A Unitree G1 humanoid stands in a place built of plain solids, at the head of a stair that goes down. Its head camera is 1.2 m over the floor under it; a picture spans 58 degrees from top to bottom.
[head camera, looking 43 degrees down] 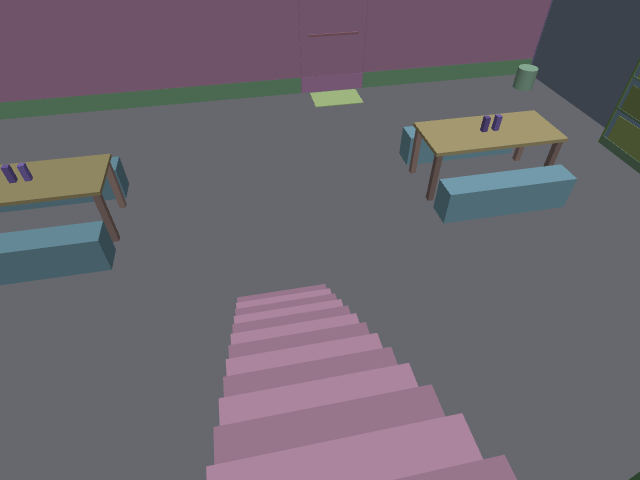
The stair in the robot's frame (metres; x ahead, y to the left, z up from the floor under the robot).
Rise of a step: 0.17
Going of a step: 0.21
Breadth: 0.92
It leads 12 degrees to the left of straight ahead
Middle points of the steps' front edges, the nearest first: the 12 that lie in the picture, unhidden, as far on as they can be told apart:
0.63 -0.07 -0.34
0.84 -0.03 -0.51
1.05 0.01 -0.68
1.26 0.06 -0.85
1.46 0.10 -1.03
1.67 0.14 -1.20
1.88 0.18 -1.37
2.08 0.23 -1.54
2.29 0.27 -1.71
2.50 0.31 -1.88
2.70 0.35 -2.05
2.91 0.39 -2.22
